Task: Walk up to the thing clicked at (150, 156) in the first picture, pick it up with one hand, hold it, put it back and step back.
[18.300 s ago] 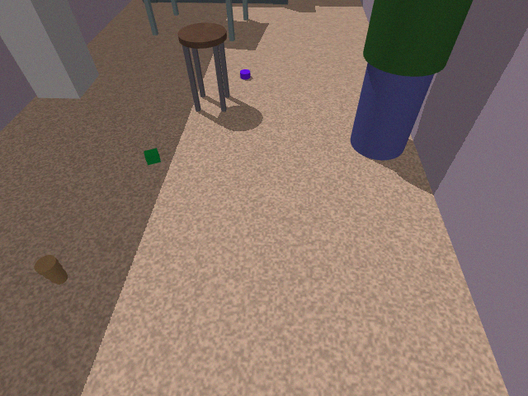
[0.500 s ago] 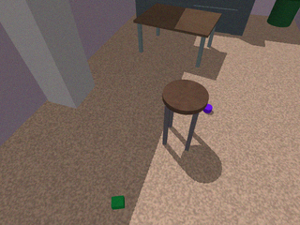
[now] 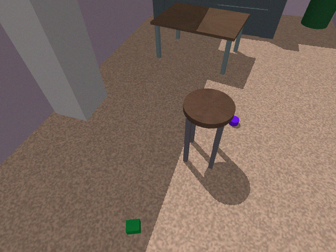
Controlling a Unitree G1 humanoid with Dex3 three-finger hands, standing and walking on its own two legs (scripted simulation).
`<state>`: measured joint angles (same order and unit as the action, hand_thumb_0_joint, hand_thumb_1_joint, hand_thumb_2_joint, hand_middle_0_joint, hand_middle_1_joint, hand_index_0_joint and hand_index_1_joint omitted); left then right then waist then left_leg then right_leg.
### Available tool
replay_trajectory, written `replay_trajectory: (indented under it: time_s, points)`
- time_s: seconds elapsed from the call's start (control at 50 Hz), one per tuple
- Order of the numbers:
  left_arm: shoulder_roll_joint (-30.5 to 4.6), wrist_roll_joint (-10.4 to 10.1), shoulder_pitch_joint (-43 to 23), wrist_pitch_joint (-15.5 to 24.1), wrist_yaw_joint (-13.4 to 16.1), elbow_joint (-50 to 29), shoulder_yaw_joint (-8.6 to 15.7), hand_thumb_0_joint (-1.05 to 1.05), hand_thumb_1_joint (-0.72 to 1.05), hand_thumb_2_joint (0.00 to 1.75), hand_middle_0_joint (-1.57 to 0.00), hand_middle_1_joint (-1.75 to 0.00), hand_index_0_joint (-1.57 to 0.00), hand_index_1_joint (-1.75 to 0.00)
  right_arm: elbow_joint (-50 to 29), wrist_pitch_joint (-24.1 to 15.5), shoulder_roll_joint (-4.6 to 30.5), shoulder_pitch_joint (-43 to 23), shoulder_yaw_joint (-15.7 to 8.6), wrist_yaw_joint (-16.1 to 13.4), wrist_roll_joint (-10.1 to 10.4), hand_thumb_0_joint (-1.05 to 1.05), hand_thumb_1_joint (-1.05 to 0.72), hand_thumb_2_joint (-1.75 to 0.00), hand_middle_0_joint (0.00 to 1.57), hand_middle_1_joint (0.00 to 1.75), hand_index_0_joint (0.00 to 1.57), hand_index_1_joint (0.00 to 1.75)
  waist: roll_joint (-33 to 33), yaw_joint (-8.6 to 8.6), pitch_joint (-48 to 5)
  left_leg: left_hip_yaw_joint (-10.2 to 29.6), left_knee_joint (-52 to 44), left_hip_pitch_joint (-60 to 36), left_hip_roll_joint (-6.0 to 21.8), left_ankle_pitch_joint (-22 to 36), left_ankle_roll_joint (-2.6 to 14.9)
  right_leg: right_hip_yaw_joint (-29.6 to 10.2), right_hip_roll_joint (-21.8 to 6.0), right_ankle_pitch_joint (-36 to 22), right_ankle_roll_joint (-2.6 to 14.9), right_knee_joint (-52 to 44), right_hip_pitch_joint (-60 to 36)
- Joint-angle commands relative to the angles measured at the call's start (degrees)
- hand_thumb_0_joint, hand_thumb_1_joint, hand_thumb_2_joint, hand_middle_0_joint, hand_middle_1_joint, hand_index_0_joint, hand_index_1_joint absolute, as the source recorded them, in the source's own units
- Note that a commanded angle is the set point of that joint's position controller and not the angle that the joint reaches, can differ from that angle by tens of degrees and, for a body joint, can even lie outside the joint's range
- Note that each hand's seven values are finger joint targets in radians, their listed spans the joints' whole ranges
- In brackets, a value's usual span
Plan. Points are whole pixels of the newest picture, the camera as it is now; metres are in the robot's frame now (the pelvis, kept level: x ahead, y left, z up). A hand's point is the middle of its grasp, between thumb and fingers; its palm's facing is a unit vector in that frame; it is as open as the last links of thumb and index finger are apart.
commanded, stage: stand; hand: left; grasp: from above
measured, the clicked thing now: (133, 226) +0.39 +0.23 -0.75
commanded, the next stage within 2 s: rise first in 0.50 s
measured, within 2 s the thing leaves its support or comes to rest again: neither
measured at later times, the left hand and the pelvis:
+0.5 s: hand out of the picture +0.07 +0.25 -0.16, palm faces -0.04 -0.94 -0.34, open 7.4 cm; pelvis +0.00 +0.00 +0.00, yaw +0 degrees
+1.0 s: hand out of the picture +0.13 +0.26 -0.19, palm faces -0.08 -0.91 -0.40, open 11.8 cm; pelvis -0.02 +0.00 -0.04, yaw +1 degrees
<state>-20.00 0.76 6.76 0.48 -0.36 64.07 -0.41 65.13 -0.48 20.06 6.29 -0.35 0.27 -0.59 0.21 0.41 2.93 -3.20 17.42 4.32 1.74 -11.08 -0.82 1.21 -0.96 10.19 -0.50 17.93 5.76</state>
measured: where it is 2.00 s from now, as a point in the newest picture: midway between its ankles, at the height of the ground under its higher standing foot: outside the picture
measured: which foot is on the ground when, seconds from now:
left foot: down 0.00-1.00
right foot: down 0.00-1.00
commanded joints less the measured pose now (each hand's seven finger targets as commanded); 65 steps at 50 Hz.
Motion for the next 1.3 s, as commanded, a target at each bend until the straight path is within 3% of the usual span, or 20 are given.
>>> replay_trajectory:
  time_s: [0.0,0.56,0.58,0.6,0.62,0.64,0.66,0.68,0.7,0.74,0.78,0.84,0.9,0.96,1.14,1.2,1.24,1.28]
  points:
    - [-12.2,-0.2,-1.9,1.3,1.0,-3.4,2.3,0.0,0.9,0.9,-0.2,-0.3,-0.2,-0.3,-3.5,-1.1,12.1,-1.7,-2.1,-0.7,-0.1,0.0,-0.9,-0.9,0.2,0.3,0.2,0.3,-0.2,-0.28,-4.8,5.4,-2.3,-1.0,6.9,9.5,1.58,-5.8,-7.3,-11.1,1.56,-2.7,-0.6]
    - [-12.7,-0.2,-1.6,1.3,1.0,-3.2,2.7,0.0,0.9,0.9,-0.2,-0.3,-0.2,-0.3,-4.0,-1.2,12.0,-2.0,-2.1,-0.7,0.0,0.0,-0.9,-0.9,0.2,0.3,0.2,0.3,-0.4,-0.41,-4.2,5.9,-2.9,-1.4,6.9,9.5,1.68,-5.2,-7.1,-9.8,1.61,-2.4,-0.5]
    - [-12.4,-0.2,-1.6,1.3,1.0,-3.1,2.6,0.0,0.82,0.94,-0.19,-0.36,-0.18,-0.38,-4.0,-1.2,12.0,-1.9,-2.1,-0.7,0.0,0.0,-0.94,-0.92,0.2,0.3,0.2,0.3,-0.4,-0.32,-4.2,5.8,-2.6,-1.3,6.8,9.9,1.65,-5.3,-7.0,-10.1,1.59,-2.6,-0.1]
    - [-2.2,-2.9,-21.7,6.3,1.8,-23.3,2.6,0.0,0.74,0.94,-0.25,-0.44,-0.21,-0.46,-19.7,-4.0,2.2,-0.2,0.7,-1.9,4.0,0.0,-0.99,-0.93,0.2,0.3,0.2,0.3,0.7,6.37,1.7,-0.1,1.9,8.6,-1.6,1.5,1.65,-0.7,0.7,-4.2,0.8,1.1,12.7]
    - [-5.4,-2.7,-27.8,5.8,2.0,-18.6,3.7,0.0,0.66,0.96,-0.23,-0.52,-0.19,-0.54,-16.7,-4.1,3.9,2.4,0.2,-2.4,4.1,0.0,-0.96,-0.92,0.2,0.3,0.2,0.3,-1.8,4.48,-1.3,0.3,3.2,8.2,-1.6,0.7,1.93,0.0,0.5,-2.2,0.58,1.6,9.6]
    - [-11.5,-1.4,-14.9,3.4,2.3,-8.1,7.4,0.0,0.59,0.92,-0.23,-0.59,-0.2,-0.62,-16.8,-3.4,6.1,4.8,-1.1,-2.9,4.3,0.0,-0.93,-0.91,0.2,0.3,0.2,0.3,-0.5,2.23,-0.7,-0.1,3.4,9.2,-1.8,0.0,1.62,0.6,0.8,0.0,1.21,1.9,9.4]
    - [-11.4,0.1,-13.7,2.3,1.5,-4.5,8.0,0.0,0.53,0.91,-0.22,-0.63,-0.21,-0.65,-17.6,-3.1,5.9,5.8,-1.9,-2.9,3.6,0.0,-0.93,-0.91,0.2,0.3,0.2,0.3,-2.6,2.47,-3.8,0.2,6.2,10.7,-2.1,0.6,1.89,0.4,0.7,-0.3,1.27,3.8,10.7]
    - [-12.9,1.3,-18.4,2.5,0.6,-5.9,8.7,0.0,0.45,0.92,-0.2,-0.69,-0.19,-0.7,-19.3,-3.2,5.6,6.2,-2.3,-2.9,3.4,0.0,-0.92,-0.91,0.2,0.3,0.2,0.3,-3.7,1.89,-5.7,0.4,8.3,12.3,-2.1,1.4,2.12,0.6,0.6,-1.2,1.19,5.8,11.4]
    - [-14.2,2.9,-17.6,3.0,0.0,-6.2,10.3,0.0,0.37,0.9,-0.19,-0.77,-0.19,-0.77,-20.6,-3.7,5.7,7.1,-3.4,-3.0,2.5,0.0,-0.93,-0.91,0.2,0.3,0.2,0.3,-3.1,1.31,-10.2,0.5,10.6,12.7,-2.1,3.0,2.06,0.2,0.3,-3.6,1.1,8.7,11.0]
    - [-11.8,5.7,-5.9,2.1,-1.0,-3.6,11.4,0.0,0.21,0.9,-0.15,-0.9,-0.17,-0.87,-22.4,-4.1,5.0,9.6,-4.5,-2.3,1.6,0.0,-0.93,-0.91,0.2,0.3,0.2,0.3,0.6,-1.33,-15.0,0.7,14.3,15.2,-2.8,6.1,1.26,0.4,0.3,-5.5,1.67,12.8,11.4]
    - [-11.5,6.9,-4.2,1.3,-0.7,-8.2,11.8,0.0,0.05,0.92,-0.14,-0.92,-0.15,-0.91,-25.5,-4.5,4.6,9.0,-4.8,-2.1,1.7,0.0,-0.91,-0.9,0.2,0.3,0.2,0.3,2.7,-2.36,-16.2,0.7,14.8,16.0,-2.8,7.2,0.74,0.5,0.6,-5.6,1.89,14.3,11.6]
    - [-9.6,8.4,-4.5,-2.2,0.2,-12.1,10.7,0.0,-0.19,0.94,-0.12,-0.96,-0.13,-0.95,-29.0,-4.3,4.3,8.5,-5.0,-1.8,2.1,0.0,-0.9,-0.9,0.2,0.3,0.2,0.3,1.7,-0.6,-15.7,1.7,15.6,17.4,-2.3,6.5,0.75,1.3,1.2,-4.1,1.77,14.9,14.3]
    - [-9.4,9.5,-7.5,-3.9,1.2,-15.5,10.7,0.0,-0.42,0.93,-0.13,-0.99,-0.12,-0.99,-31.7,-5.1,3.7,6.5,-4.9,-1.6,1.9,0.0,-0.88,-0.89,0.2,0.3,0.2,0.3,-0.3,0.03,-14.0,2.1,19.8,22.1,-1.8,2.2,0.89,1.6,1.4,0.7,1.66,18.5,20.4]
    - [-8.4,10.1,-4.9,-4.2,1.6,-19.4,11.1,0.0,-0.49,0.94,-0.12,-1.02,-0.12,-1.02,-33.4,-6.4,3.2,7.4,-5.0,-1.4,1.7,0.0,-0.89,-0.9,0.2,0.3,0.2,0.3,0.0,0.06,-14.9,2.2,24.2,26.5,-1.7,-2.0,0.97,1.4,1.3,4.8,1.57,22.3,24.8]
    - [-8.9,14.1,2.4,-5.3,2.0,-34.8,12.0,0.0,-0.51,0.93,-0.16,-0.97,-0.15,-0.99,-36.9,-9.0,2.5,7.4,-5.6,-2.0,1.2,0.0,-0.89,-0.9,0.2,0.3,0.2,0.3,3.7,0.75,-20.9,3.5,34.2,33.5,-0.8,-2.7,0.79,1.0,1.1,5.5,1.59,33.6,34.7]
    - [-8.2,15.3,5.9,-6.5,2.1,-39.5,11.4,0.0,-0.51,0.93,-0.16,-0.98,-0.15,-0.99,-37.9,-9.5,2.5,6.9,-5.5,-2.0,1.1,0.0,-0.89,-0.9,0.2,0.3,0.2,0.3,4.5,0.78,-23.8,4.3,37.2,34.2,-0.3,0.7,0.62,1.1,1.0,3.9,1.72,37.0,37.4]
    - [-7.6,15.9,6.6,-7.3,2.3,-41.2,10.8,0.0,-0.53,0.93,-0.15,-0.99,-0.14,-1.0,-38.5,-10.0,2.4,6.3,-5.4,-2.0,1.1,0.0,-0.91,-0.9,0.2,0.3,0.2,0.3,3.6,1.23,-23.3,4.4,39.1,36.5,-0.3,-0.5,0.78,1.1,1.2,4.8,1.63,38.7,39.5]
    - [-9.0,17.0,5.5,-7.7,2.7,-42.5,11.8,0.0,-0.52,0.92,-0.14,-1.02,-0.14,-1.02,-38.9,-10.4,2.2,5.7,-5.2,-2.1,1.1,0.0,-0.92,-0.91,0.2,0.3,0.2,0.3,4.1,1.28,-24.0,4.3,41.6,39.4,-0.6,-1.6,0.94,0.8,1.0,5.3,1.66,40.5,41.7]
